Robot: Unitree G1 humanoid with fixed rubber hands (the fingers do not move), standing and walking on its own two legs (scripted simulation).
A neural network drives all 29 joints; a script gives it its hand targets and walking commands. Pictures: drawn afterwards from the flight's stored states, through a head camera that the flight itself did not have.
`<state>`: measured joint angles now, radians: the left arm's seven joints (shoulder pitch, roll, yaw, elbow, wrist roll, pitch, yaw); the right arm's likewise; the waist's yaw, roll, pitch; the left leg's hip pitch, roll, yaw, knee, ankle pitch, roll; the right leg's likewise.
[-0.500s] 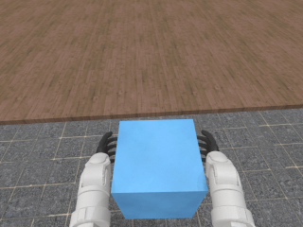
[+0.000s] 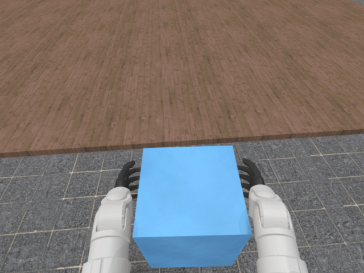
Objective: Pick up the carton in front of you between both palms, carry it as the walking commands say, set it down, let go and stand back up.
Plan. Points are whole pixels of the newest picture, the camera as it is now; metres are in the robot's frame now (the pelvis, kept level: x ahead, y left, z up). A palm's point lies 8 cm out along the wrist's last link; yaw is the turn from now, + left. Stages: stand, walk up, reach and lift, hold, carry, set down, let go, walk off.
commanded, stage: reach and lift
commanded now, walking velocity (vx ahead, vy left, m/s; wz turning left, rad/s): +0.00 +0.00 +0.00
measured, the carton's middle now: (189, 209) +0.28 +0.00 -0.04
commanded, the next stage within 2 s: hold in 0.02 s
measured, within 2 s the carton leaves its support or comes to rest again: neither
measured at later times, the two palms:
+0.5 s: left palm (121, 195) +0.27 +0.15 +0.05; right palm (261, 192) +0.28 -0.15 +0.05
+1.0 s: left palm (121, 192) +0.28 +0.15 +0.05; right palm (259, 190) +0.28 -0.15 +0.05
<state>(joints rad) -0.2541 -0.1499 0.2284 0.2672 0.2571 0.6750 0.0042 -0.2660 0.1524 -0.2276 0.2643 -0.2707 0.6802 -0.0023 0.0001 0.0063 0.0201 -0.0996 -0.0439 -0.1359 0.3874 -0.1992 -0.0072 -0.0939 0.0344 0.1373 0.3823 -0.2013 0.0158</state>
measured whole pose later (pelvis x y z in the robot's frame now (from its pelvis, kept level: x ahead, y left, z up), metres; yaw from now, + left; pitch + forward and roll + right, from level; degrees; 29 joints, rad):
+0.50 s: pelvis -0.02 +0.00 +0.00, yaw +0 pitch -9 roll +0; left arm -0.31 -0.16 0.27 0.28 0.28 0.75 -0.02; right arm -0.32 0.17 -0.27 0.26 -0.28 0.76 0.00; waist 0.00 0.01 0.04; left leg -0.07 -0.04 -0.14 0.42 -0.20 -0.01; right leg -0.06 0.04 0.13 0.40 -0.19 0.01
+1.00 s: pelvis -0.01 +0.00 +0.00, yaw +0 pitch -8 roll +0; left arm -0.29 -0.16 0.25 0.25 0.28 0.75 -0.01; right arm -0.29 0.16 -0.25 0.23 -0.28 0.76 0.00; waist 0.01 0.01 0.04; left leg -0.05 -0.04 -0.12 0.38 -0.19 -0.01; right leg -0.05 0.03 0.13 0.37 -0.19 0.02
